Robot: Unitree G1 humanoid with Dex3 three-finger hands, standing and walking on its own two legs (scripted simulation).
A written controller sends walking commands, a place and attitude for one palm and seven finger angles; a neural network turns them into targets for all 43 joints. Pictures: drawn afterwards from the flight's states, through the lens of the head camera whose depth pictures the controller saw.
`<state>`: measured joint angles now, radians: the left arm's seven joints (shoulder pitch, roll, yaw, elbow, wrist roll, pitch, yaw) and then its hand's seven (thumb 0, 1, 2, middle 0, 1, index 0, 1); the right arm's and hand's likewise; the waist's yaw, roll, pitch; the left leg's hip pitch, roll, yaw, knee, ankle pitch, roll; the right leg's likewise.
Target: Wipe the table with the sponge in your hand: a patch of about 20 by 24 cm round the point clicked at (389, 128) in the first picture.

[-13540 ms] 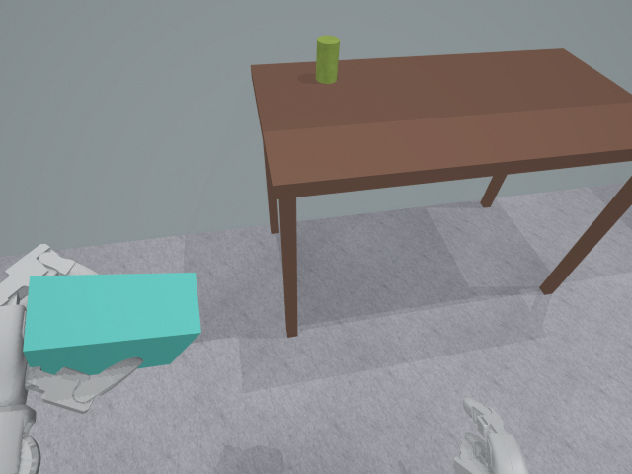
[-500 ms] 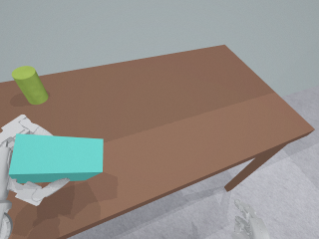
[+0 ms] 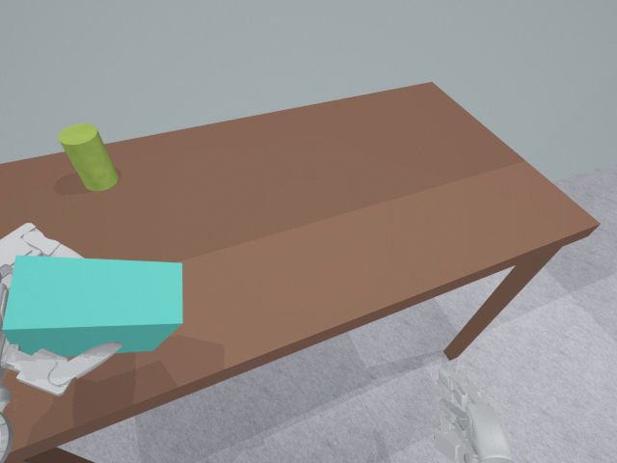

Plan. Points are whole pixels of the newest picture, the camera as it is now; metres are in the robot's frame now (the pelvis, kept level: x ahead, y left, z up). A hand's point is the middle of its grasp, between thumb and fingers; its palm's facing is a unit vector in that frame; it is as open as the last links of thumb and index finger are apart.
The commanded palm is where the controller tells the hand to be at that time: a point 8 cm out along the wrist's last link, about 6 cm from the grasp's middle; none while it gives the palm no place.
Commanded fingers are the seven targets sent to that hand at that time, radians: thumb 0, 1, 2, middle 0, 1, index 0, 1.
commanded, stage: come to a stop and stand still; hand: left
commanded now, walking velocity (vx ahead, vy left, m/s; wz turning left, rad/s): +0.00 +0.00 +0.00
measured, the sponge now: (122, 312) +0.23 +0.21 +0.13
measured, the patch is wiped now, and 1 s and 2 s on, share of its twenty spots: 0.00 0.00 0.00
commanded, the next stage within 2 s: look again from close up in 0.40 s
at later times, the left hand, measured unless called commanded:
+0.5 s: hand (69, 339) +0.19 +0.23 +0.16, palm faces +0.34 -0.87 -0.36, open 10.1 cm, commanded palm +0.13 +0.27 +0.18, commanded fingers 0.00 0.10 1.30 -1.20 -1.60 -1.20 -1.60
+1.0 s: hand (10, 274) +0.23 +0.29 +0.19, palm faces +0.47 -0.79 -0.39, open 10.1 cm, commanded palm +0.15 +0.28 +0.18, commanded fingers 0.00 0.10 1.30 -1.20 -1.60 -1.20 -1.60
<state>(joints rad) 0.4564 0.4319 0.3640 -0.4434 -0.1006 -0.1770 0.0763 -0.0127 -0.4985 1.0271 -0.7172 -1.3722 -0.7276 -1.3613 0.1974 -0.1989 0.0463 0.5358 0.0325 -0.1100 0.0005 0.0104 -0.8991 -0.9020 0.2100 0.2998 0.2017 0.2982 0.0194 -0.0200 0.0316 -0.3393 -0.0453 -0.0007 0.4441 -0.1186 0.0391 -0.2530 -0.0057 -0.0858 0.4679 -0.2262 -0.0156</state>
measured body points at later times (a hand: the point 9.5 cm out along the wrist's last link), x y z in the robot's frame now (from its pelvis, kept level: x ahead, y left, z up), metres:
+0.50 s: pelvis -0.03 -0.01 -0.01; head -0.03 +0.01 +0.44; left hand +0.16 +0.28 +0.18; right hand +0.13 -0.23 -0.08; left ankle +0.07 +0.08 -0.74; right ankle +0.01 -0.11 -0.74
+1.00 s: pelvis -0.02 +0.00 -0.01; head -0.01 +0.04 +0.44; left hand +0.20 +0.33 +0.21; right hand +0.16 -0.22 -0.07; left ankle +0.06 +0.08 -0.74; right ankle +0.01 -0.11 -0.74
